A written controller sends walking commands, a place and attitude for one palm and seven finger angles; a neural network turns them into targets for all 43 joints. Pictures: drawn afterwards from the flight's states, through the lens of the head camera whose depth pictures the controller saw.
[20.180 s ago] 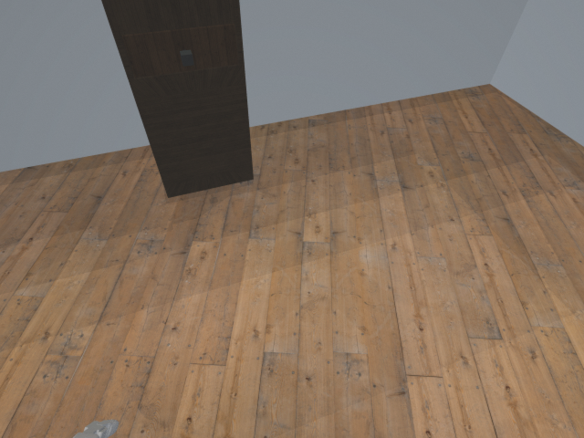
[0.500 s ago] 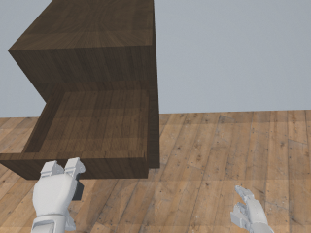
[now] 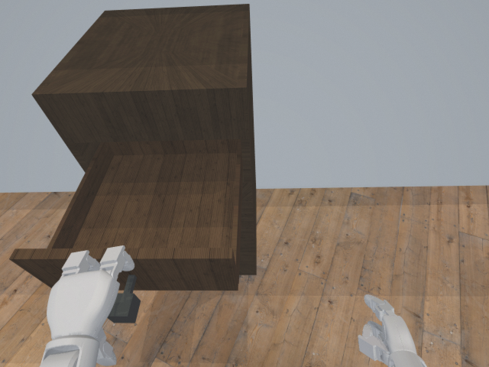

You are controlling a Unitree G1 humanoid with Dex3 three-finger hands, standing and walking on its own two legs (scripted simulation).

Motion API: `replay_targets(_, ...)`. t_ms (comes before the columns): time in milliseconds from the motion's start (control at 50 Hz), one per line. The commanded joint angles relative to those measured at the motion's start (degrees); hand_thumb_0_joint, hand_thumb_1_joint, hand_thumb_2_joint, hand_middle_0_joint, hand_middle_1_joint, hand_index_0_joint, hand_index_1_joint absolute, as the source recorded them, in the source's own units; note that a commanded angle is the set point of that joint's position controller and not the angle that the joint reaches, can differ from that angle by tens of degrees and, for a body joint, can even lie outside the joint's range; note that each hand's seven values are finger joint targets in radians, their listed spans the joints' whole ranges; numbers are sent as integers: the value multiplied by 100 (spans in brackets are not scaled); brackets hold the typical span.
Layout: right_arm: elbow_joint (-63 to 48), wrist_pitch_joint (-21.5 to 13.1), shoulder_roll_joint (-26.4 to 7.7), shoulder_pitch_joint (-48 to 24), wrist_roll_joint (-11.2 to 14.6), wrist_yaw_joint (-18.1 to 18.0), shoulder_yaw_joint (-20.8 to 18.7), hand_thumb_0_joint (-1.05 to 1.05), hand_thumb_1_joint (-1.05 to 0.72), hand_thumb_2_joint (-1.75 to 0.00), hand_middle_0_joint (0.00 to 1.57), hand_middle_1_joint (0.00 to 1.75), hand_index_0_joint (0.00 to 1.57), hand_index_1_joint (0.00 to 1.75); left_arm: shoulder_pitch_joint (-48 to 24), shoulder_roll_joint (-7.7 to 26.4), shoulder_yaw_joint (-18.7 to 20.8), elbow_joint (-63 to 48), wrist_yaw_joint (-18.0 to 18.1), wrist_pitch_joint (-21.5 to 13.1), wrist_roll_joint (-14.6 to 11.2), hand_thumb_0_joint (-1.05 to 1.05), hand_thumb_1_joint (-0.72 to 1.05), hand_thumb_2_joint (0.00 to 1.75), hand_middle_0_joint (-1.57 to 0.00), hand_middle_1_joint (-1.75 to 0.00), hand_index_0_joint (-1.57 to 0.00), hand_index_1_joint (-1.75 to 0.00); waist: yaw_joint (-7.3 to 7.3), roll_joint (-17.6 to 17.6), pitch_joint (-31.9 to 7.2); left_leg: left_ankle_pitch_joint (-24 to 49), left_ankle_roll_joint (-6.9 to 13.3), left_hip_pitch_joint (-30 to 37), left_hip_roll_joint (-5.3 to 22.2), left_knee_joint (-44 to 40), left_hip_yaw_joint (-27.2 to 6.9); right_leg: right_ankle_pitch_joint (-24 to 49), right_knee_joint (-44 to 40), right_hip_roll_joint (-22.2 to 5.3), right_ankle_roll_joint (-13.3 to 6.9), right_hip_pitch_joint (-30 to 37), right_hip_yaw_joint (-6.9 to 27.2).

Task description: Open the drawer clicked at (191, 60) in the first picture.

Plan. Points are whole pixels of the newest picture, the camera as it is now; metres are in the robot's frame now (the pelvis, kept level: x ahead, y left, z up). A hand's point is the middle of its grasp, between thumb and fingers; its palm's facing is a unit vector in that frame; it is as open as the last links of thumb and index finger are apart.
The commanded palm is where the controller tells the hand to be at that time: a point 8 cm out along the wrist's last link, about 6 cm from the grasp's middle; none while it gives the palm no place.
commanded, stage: lift the hand off the handle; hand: left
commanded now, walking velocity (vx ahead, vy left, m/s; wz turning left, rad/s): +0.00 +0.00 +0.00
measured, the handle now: (126, 297) +0.23 +0.26 -0.05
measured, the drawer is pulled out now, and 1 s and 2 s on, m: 0.29 0.29 0.29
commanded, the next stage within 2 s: draw the hand back to the body in 1.20 s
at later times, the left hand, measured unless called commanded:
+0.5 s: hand (101, 288) +0.21 +0.25 +0.05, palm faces +0.03 -0.10 -0.99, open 13.8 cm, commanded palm +0.18 +0.25 +0.11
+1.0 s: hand (86, 277) +0.21 +0.25 +0.09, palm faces +0.07 -0.10 -0.99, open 13.9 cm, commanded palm +0.18 +0.25 +0.15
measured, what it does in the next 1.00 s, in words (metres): stands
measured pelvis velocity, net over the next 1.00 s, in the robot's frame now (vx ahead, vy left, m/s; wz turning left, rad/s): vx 0.01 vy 0.01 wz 0.00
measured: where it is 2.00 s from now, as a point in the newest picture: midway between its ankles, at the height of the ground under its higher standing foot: outside the picture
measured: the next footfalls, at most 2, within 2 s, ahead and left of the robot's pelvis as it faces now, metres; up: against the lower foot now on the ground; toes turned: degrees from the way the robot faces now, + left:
none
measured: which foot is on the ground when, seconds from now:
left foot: down 0.00-1.00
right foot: down 0.00-1.00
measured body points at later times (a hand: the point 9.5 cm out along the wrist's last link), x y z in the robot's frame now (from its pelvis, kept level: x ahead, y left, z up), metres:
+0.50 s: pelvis +0.01 +0.00 +0.01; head +0.02 -0.03 +0.46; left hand +0.20 +0.25 +0.10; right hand +0.22 -0.21 -0.08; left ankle -0.03 +0.13 -0.71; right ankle +0.01 -0.11 -0.71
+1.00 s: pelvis +0.01 +0.01 +0.02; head +0.02 -0.03 +0.47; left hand +0.20 +0.25 +0.14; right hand +0.24 -0.19 -0.07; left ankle -0.03 +0.13 -0.71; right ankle +0.01 -0.11 -0.71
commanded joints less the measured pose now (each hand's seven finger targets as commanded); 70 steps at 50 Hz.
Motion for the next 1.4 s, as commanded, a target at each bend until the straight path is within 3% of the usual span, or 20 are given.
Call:
replay_targets(0,-909,-315,-589,-752,0,-67,-202,0,-90,-90,20,30,20,30,-863,1029,731,-1328,233,-36,-4,0,-50,30,-30,-120,-30,-120,-50,-42,-943,1755,132,446,-106,-687,158,1521,-781,17,-127,845,-21)
replay_targets(160,-879,-338,-565,-782,-5,-79,-185,0,-90,-90,20,30,20,30,-807,1122,826,-1405,148,-123,-52,0,-50,30,-30,-120,-30,-120,-2,-135,-883,1806,143,530,-125,-802,177,1622,-904,-5,-101,993,6)
replay_targets(240,-868,-316,-574,-794,40,-39,-204,0,-90,-90,20,30,20,30,-676,981,682,-1385,20,3,-104,0,-50,30,-30,-120,-30,-120,29,-36,-869,1932,110,648,-90,-943,175,1642,-977,2,-122,1119,-39)
replay_targets(280,-915,-306,-574,-805,67,-6,-190,0,-90,-90,20,30,20,30,-611,824,489,-1456,-98,120,-148,0,-50,30,-30,-120,-30,-120,20,-185,-857,1991,117,676,-83,-989,184,1728,-1021,-12,-96,1210,-56)
replay_targets(340,-947,-288,-593,-836,95,-4,-168,0,-90,-90,20,30,20,30,-492,941,579,-1491,-279,249,-236,0,-50,30,-30,-120,-30,-120,82,-377,-815,2007,130,675,-76,-1118,192,1814,-1100,-18,-82,1443,-53)
replay_targets(500,-993,-260,-575,-830,57,4,-120,0,-90,-90,20,30,20,30,-579,1284,899,-1980,-418,123,-194,0,-50,30,-30,-120,-30,-120,128,-99,-716,2160,138,904,-92,-1255,215,1933,-1290,-27,-104,1628,18)
replay_targets(660,-970,-257,-596,-831,73,30,-124,0,-90,-90,20,30,20,30,-417,1185,822,-2123,-569,42,-352,0,-50,30,-30,-120,-30,-120,77,-186,-625,2275,162,1047,-97,-1304,212,2114,-1402,-44,-56,1653,-38)
replay_targets(700,-970,-239,-603,-879,74,45,-129,0,-90,-90,20,30,20,30,-480,1215,836,-2230,-622,63,-345,0,-50,30,-30,-120,-30,-120,96,-33,-642,2391,125,1128,-79,-1369,190,2086,-1441,-34,-91,1712,-20)
replay_targets(720,-1004,-257,-577,-824,58,68,-111,0,-90,-90,20,30,20,30,-504,1061,657,-2373,-648,43,-330,0,-50,30,-30,-120,-30,-120,77,-79,-736,2439,152,1181,-69,-1329,193,2075,-1400,-62,-64,1678,-97)
replay_targets(860,-1005,-208,-579,-833,71,94,-73,0,-90,-90,20,30,20,30,-360,1322,904,-2377,-755,81,-305,0,-50,30,-30,-120,-30,-120,176,-291,-515,2539,138,1153,-43,-1489,189,2115,-1505,-35,-66,1827,-151)
replay_targets(900,-1045,-187,-569,-935,103,118,-60,0,-90,-90,20,30,20,30,-362,1303,894,-2525,-773,144,-327,0,-50,30,-30,-120,-30,-120,201,-13,-567,2603,98,1249,-29,-1555,187,2148,-1556,-34,-99,1935,-99)
replay_targets(960,-1019,-164,-567,-893,102,115,-49,0,-90,-90,20,30,20,30,-557,1260,808,-2602,-839,214,-373,0,-50,30,-30,-120,-30,-120,172,-12,-548,2573,120,1315,-37,-1622,203,2110,-1620,-44,-73,1967,-163)
replay_targets(1000,-1035,-152,-589,-976,138,100,-34,0,-90,-90,20,30,20,30,-436,1456,1040,-2598,-882,278,-449,0,-50,30,-30,-120,-30,-120,197,-56,-560,2586,107,1330,-33,-1671,184,2191,-1685,-35,-85,2136,-81)
replay_targets(1100,-1056,-138,-585,-992,166,119,-18,0,-90,-90,20,30,20,30,-447,1265,817,-2682,-1114,350,-566,0,-50,30,-30,-120,-30,-120,127,-21,-429,2632,120,1441,-7,-1767,194,2138,-1813,-38,-68,2130,-139)
replay_targets(1160,-1043,-131,-614,-881,137,145,-12,0,-90,-90,20,30,20,30,-330,1177,674,-2622,-1256,297,-593,0,-50,30,-30,-120,-30,-120,122,-258,-279,2602,143,1381,-9,-1815,213,2148,-1841,-43,-30,2108,-231)
replay_targets(1200,-1084,-140,-646,-970,152,147,-2,0,-90,-90,20,30,20,30,-263,1375,889,-2701,-1264,254,-558,0,-50,30,-30,-120,-30,-120,171,-140,-369,2607,117,1401,19,-1833,187,2132,-1853,-22,-62,2195,-145)
replay_targets(1220,-1111,-152,-595,-878,123,166,28,0,-90,-90,20,30,20,30,-327,1207,694,-2798,-1265,214,-502,0,-50,30,-30,-120,-30,-120,176,-81,-453,2568,144,1423,4,-1812,222,2049,-1826,-77,-43,2168,-230)
replay_targets(1240,-1056,-140,-611,-899,131,145,-10,0,-90,-90,20,30,20,30,-348,1378,866,-2722,-1236,172,-526,0,-50,30,-30,-120,-30,-120,172,-116,-288,2541,133,1402,11,-1848,207,2070,-1875,-36,-65,2155,-174)
replay_targets(1320,-1074,-177,-583,-851,90,132,8,0,-90,-90,20,30,20,30,-599,1490,1039,-2932,-1047,-9,-386,0,-50,30,-30,-120,-30,-120,213,74,-533,2494,127,1450,0,-1804,191,1885,-1843,-62,-87,2126,-191)
replay_targets(1380,-1019,-166,-590,-892,114,99,-46,0,-90,-90,20,30,20,30,-573,1579,1188,-2841,-951,-34,-431,0,-50,30,-30,-120,-30,-120,201,93,-401,2461,111,1459,-22,-1813,192,1886,-1901,-33,-92,2069,-132)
